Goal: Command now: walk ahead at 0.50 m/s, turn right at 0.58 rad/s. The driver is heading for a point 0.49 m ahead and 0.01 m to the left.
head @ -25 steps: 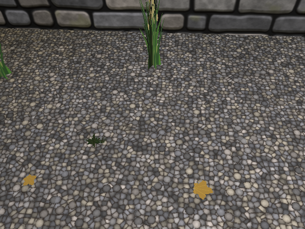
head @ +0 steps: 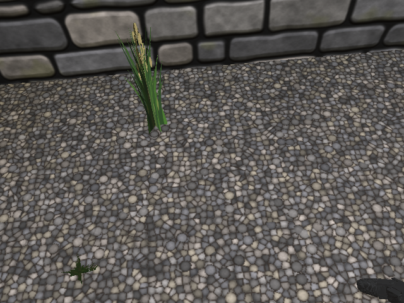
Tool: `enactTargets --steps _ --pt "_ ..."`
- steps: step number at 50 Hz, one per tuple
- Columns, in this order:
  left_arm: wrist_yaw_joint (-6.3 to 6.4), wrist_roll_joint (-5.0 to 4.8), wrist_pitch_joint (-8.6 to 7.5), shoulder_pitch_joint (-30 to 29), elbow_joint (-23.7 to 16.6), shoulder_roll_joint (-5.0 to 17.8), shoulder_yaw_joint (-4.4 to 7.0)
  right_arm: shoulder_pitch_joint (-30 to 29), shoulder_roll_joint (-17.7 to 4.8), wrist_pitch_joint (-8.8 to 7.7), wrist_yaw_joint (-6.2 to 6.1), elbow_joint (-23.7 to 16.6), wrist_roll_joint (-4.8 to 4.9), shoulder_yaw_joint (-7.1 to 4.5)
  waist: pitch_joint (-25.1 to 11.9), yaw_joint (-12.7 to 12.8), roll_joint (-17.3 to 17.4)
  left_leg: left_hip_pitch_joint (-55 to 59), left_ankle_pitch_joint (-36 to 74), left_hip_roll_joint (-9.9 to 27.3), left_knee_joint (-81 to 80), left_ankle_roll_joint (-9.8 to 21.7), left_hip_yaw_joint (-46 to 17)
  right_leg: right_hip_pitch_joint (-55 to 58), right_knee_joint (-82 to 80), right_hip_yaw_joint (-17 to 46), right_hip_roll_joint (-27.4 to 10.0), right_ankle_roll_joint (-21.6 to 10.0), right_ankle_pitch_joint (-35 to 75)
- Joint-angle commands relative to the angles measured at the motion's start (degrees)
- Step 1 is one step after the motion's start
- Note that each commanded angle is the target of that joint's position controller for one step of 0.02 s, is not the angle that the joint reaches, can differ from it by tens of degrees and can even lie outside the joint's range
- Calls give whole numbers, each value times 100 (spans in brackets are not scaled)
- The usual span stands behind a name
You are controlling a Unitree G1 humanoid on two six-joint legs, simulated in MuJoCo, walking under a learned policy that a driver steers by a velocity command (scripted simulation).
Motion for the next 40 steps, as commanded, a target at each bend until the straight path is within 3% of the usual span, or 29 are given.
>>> enactTargets --steps 1,3,4,5,6,7,8,9,10,11,13,15,18,22,24,26,27,28,29,30,31,32,33,34,35,37,40 --pt "58 -35 -20 202 -248 889 250 -487 -550 -133 48 -512 57 -139 -196 -26 -768 814 109 -320 -474 82 144 -284 -213 1171 -1313 -657 982" --pt "89 -13 21 144 -263 894 260 -320 -697 -196 75 -492 65 -205 -214 -165 -916 1004 -401 -324 -580 239 107 -5 135 1499 -1454 -592 1078" --pt "92 -4 46 65 -290 860 252 -23 -751 -229 69 -417 63 -248 -288 -336 -997 1382 -550 -351 -718 351 192 9 371 1561 -1410 -525 1244" --pt "83 14 52 1 -340 704 193 516 -883 -260 37 -287 19 -331 -600 -612 -963 2223 -526 -276 -882 525 223 -121 933 1421 -1145 -364 1523" --pt "58 81 36 -22 -453 385 66 1338 -1162 -279 -8 -212 -79 -416 -1363 -974 -521 3656 -798 560 -730 878 -522 -738 2370 1011 -807 -151 1019" --pt "43 -48 -18 856 -566 -13 -54 1970 -1631 -189 -18 -38 -116 -542 -2183 -675 1288 5772 -1725 1921 -1027 1870 -3043 -2822 4323 228 48 304 -1561" --pt "67 -128 -39 924 -473 488 -7 2027 -1224 -153 31 15 51 -470 -2025 -764 1281 5755 -3274 2113 -1511 1925 -4106 -3708 5212 289 -346 371 -1900" --pt "75 -109 -23 318 -472 867 94 1782 -808 -130 23 -61 64 -361 -1216 -932 634 5038 -3449 1796 -1669 1652 -3299 -3900 5449 289 -563 399 -1355" --pt "90 -31 -5 -97 -551 859 96 1488 -667 -89 27 -79 0 -298 -720 -876 213 4274 -2776 1529 -1718 1470 -2496 -3741 5351 57 -747 416 -941" --pt "76 51 -22 -365 -638 773 94 1308 -543 -64 40 -43 -42 -249 -334 -783 136 3631 -2079 1305 -1839 1468 -1972 -3614 5073 32 -873 412 -684" --pt "14 7 -27 -306 -661 545 68 1217 -406 -85 36 38 -75 -196 -205 -543 388 3049 -1353 984 -2077 1437 -1280 -3146 4602 -42 -1062 372 -466" --pt "-16 8 -15 -340 -690 341 8 1296 -489 -116 42 144 4 -220 -195 -482 391 2920 -863 958 -2260 1568 -909 -3088 4080 -210 -1113 394 -437" --pt "-58 91 -61 -801 -858 195 -94 1369 -770 -100 23 254 68 -289 -152 -551 225 2898 -267 993 -2452 1670 -487 -3095 3066 -428 -1242 472 225" --pt "-152 36 -144 -1487 -991 152 -151 1629 -932 -7 14 411 140 -298 -57 -801 217 2840 -81 791 -2442 1458 95 -2577 1789 -725 -1083 489 1272" --pt "-187 38 -170 -1760 -1092 196 -134 1823 -961 70 8 536 145 -284 1 -864 253 3046 640 839 -2192 1352 161 -2411 1396 -802 -928 451 1413" --pt "-228 59 -197 -1801 -1148 284 -88 1895 -1004 150 -12 624 161 -281 -117 -774 347 3341 1295 898 -1765 1174 194 -2135 1064 -801 -800 311 1340" --pt "-234 91 -205 -1586 -1084 360 -43 1819 -1034 181 -29 631 174 -282 -267 -595 361 3382 1640 847 -1437 1054 255 -1725 829 -840 -705 217 1455" --pt "-214 147 -201 -1100 -909 490 36 1729 -1017 191 -49 613 182 -268 -544 -317 305 3283 2103 676 -912 913 378 -951 553 -944 -556 89 1801" --pt "-164 205 -188 -575 -761 741 132 1766 -874 166 -58 595 134 -210 -885 -71 158 2922 1881 397 -135 693 567 1 451 -828 -738 -74 2686" --pt "-82 357 -141 101 -712 1228 214 1883 -503 106 -58 402 -90 -57 -1722 54 -775 1694 -329 -13 1537 357 807 1709 991 462 -2050 -566 5105" --pt "-92 339 -61 90 -708 1210 149 2794 -151 91 -7 573 -60 96 -2585 -239 -1861 549 -4179 -487 3128 92 473 2726 913 1987 -3245 -1553 5844" --pt "-141 213 12 95 -676 874 97 2635 -746 146 7 722 67 -60 -2542 -55 -1215 436 -4192 -268 3570 76 31 2224 664 1907 -2924 -1443 4916" --pt "-158 141 16 -322 -677 723 36 2104 -837 203 -8 574 157 -99 -1711 -126 -998 54 -3934 -97 3616 66 188 1617 490 1308 -2611 -1226 4451" --pt "-167 136 1 -709 -662 531 -33 1834 -711 276 -64 555 115 -84 -1290 -267 -656 100 -3573 89 3332 24 242 931 297 941 -2344 -1054 4120" --pt "-185 158 -13 -1026 -657 415 -73 1776 -649 379 -120 563 52 -96 -1010 -455 -595 453 -3300 225 2939 -25 217 209 80 646 -2177 -938 3820" --pt "-196 288 -45 -1404 -579 451 -43 1991 -412 539 -193 651 19 -60 -892 -757 -865 1467 -2797 186 2280 -122 366 -867 -263 158 -1912 -885 3565" --pt "-147 296 -46 -1491 -407 444 -35 1845 -284 606 -247 668 -37 -18 -974 -729 -976 2073 -2241 95 1195 -112 452 -1134 -366 -107 -1791 -886 2958"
